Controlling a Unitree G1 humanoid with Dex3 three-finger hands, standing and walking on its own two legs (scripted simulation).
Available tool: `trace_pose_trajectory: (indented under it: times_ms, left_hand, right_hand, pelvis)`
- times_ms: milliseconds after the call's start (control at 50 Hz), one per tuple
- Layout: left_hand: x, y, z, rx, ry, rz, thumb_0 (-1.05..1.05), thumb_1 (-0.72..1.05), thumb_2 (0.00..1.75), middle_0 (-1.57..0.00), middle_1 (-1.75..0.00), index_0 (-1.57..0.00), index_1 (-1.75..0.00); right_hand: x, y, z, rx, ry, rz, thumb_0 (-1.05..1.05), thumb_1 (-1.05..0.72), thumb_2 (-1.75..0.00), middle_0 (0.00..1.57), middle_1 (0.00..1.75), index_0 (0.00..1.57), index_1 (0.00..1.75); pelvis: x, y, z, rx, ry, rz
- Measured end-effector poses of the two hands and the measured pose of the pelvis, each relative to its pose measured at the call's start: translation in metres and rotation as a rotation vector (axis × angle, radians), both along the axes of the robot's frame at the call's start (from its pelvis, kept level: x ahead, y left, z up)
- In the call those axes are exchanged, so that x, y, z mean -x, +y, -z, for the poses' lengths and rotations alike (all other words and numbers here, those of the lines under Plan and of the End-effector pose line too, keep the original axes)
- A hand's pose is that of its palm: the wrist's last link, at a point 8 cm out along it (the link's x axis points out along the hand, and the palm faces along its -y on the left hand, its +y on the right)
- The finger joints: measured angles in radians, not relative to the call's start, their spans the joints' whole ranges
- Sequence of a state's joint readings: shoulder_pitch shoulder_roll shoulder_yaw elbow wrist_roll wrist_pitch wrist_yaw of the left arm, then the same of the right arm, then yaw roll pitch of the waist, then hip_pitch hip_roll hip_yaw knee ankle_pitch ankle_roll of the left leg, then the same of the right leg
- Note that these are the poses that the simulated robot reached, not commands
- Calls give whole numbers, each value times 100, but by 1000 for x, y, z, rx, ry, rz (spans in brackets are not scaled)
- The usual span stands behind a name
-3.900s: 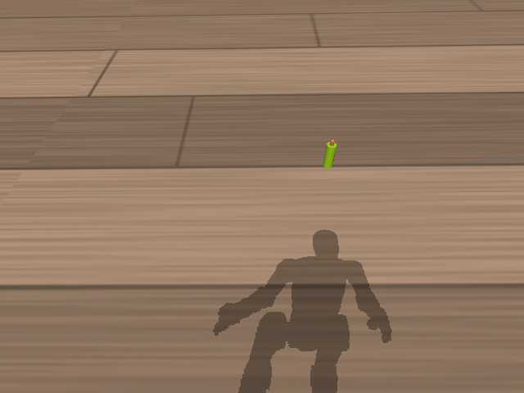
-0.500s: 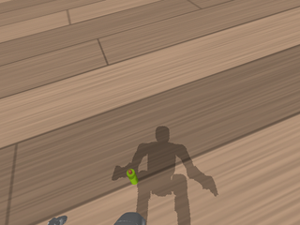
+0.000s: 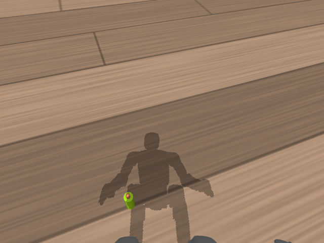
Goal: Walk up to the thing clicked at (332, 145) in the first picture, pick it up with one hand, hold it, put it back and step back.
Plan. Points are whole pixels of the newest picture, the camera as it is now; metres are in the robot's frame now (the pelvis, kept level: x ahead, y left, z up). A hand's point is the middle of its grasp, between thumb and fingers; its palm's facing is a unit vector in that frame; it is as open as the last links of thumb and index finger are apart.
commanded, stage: walk up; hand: left
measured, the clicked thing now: (129, 200) +0.40 +0.18 -0.67
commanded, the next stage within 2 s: stand in 1.30 s
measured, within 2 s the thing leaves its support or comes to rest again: neither
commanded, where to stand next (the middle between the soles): +0.09 -0.01 m, yaw -1 degrees
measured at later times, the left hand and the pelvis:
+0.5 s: hand (75, 242) +0.14 +0.24 -0.14, palm faces -0.03 -0.93 -0.36, open 7.4 cm; pelvis +0.03 -0.01 +0.01, yaw +0 degrees
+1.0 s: hand out of the picture +0.12 +0.25 -0.14, palm faces -0.03 -0.94 -0.35, open 7.4 cm; pelvis +0.04 -0.01 +0.02, yaw +0 degrees
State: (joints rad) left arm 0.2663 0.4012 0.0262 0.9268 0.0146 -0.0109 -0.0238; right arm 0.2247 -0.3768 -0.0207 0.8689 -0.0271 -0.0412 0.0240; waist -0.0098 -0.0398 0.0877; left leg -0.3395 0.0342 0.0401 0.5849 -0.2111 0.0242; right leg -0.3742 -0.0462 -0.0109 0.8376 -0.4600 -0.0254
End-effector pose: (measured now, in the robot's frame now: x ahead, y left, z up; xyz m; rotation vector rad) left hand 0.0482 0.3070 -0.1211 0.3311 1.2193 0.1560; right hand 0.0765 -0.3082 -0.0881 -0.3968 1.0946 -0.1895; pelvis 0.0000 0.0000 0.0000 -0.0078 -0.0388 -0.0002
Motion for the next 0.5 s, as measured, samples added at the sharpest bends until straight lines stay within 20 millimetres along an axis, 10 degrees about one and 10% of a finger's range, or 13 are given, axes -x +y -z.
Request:
trace_pose_trajectory:
  times_ms: [220,500]
  left_hand:
    - [-2,-6,-17,-90,28,-37,0,90,90,-21,-30,-21,-30]
    - [-83,-22,-20,-22,-98,7,0,90,90,-21,-30,-21,-30]
  right_hand:
    - [-23,-12,33,-70,45,34,1,-90,-90,20,30,20,30]
    - [-30,2,23,-85,88,55,1,-90,-90,20,30,21,30]
  pelvis:
    - [-22,-15,4,-2,2,11]
    - [-33,-12,-8,-6,-3,4]
